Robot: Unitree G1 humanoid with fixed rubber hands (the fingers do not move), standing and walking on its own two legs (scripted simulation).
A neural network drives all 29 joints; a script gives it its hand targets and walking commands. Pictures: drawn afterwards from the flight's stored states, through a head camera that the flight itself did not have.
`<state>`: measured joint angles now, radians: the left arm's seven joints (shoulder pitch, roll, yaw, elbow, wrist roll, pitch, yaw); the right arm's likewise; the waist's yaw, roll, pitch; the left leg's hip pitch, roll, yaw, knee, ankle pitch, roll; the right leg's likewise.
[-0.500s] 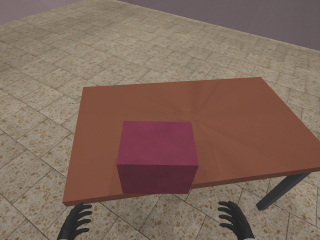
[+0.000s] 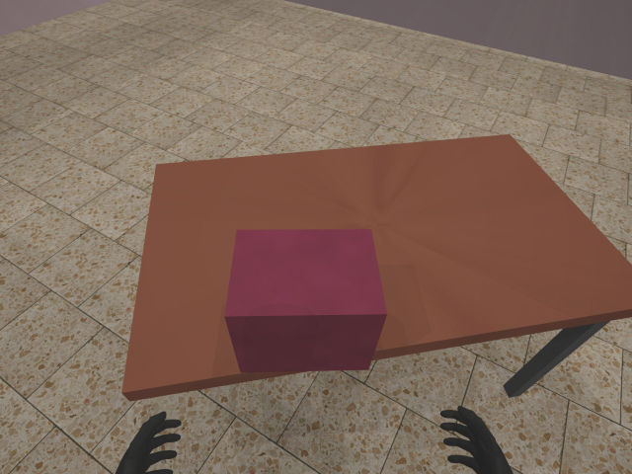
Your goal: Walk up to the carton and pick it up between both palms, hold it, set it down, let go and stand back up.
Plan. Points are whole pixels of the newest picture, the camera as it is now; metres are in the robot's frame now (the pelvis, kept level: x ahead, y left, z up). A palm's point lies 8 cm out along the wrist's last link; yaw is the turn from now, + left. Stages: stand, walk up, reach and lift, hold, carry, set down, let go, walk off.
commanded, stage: let go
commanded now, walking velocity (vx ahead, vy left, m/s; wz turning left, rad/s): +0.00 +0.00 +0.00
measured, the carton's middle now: (304, 302) +0.41 +0.02 -0.08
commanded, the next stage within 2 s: stand in 0.30 s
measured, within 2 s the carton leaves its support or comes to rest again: neither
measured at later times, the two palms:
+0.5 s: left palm out of the picture +0.12 +0.24 -0.10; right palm out of the picture +0.10 -0.25 -0.11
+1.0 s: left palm out of the picture +0.01 +0.26 -0.13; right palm out of the picture +0.00 -0.23 -0.14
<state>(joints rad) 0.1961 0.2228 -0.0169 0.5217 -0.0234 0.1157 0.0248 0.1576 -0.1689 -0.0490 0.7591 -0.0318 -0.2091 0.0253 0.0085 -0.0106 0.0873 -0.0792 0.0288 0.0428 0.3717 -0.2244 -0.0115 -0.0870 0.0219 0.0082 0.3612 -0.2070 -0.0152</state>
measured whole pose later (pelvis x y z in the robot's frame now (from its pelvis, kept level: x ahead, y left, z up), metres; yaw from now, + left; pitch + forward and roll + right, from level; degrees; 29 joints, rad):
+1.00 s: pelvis +0.00 +0.01 +0.00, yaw +0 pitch -1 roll +0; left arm 0.36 0.21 0.01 0.94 0.02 -0.01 0.02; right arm 0.37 -0.19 -0.05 0.99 -0.02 0.00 -0.01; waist 0.00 0.00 -0.03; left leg -0.15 0.01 0.04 0.38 -0.22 0.01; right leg -0.15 0.00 0.01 0.38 -0.21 0.01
